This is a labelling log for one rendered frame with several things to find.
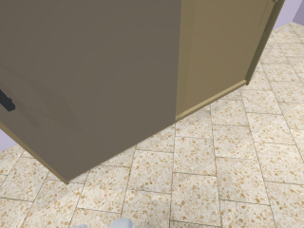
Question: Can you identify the robot left thigh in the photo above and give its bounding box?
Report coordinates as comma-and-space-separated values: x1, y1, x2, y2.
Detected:
107, 218, 136, 228

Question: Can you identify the wardrobe door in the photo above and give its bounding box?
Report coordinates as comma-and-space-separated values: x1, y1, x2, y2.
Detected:
176, 0, 275, 116
0, 0, 181, 181

